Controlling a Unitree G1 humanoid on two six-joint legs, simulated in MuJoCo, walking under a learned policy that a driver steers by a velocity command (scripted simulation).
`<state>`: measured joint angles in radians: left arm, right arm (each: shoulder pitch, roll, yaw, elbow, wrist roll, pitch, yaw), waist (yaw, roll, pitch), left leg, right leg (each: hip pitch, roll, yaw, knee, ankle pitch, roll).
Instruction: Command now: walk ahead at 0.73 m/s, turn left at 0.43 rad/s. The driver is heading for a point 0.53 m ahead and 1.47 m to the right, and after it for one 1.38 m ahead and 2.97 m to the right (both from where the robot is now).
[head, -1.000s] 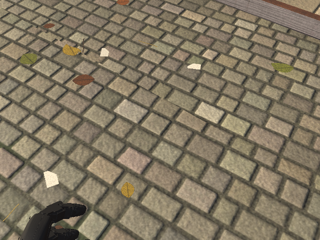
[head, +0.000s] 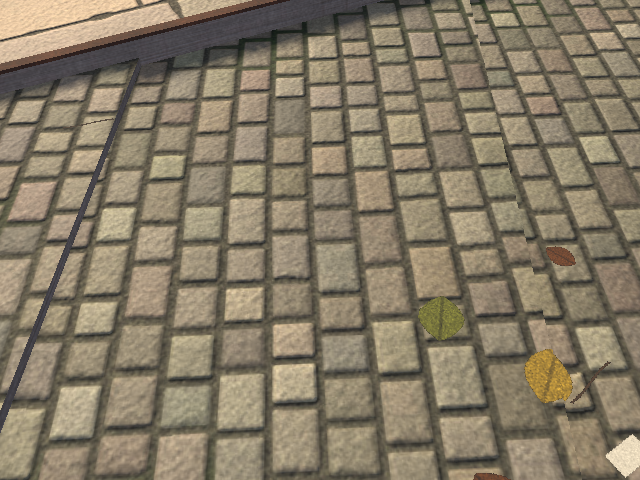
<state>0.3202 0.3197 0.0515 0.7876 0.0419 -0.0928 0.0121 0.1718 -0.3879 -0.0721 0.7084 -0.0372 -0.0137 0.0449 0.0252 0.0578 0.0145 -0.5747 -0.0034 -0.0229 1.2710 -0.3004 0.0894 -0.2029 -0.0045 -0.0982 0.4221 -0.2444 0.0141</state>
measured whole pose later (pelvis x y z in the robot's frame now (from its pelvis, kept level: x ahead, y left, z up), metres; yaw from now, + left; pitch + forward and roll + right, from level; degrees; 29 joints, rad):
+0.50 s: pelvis +0.26 -0.01 +0.00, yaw -15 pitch +2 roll +1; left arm 0.19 0.33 0.09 0.68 -0.02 0.04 0.03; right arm 0.11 -0.28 -0.06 0.75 -0.02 -0.03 -0.02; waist 0.00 -0.01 0.06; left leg -0.31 0.06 0.17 0.42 -0.15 0.02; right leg -0.66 -0.10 -0.03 0.99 -0.27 0.07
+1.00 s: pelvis +0.33 -0.06 +0.00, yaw -42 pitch +4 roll +2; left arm 0.16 0.33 0.11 0.55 -0.02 0.06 0.04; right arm 0.03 -0.29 -0.08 0.76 0.01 -0.01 -0.01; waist 0.02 -0.01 0.03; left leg -0.48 -0.07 -0.15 0.71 -0.31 -0.06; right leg -0.40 0.13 0.23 0.52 -0.16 -0.04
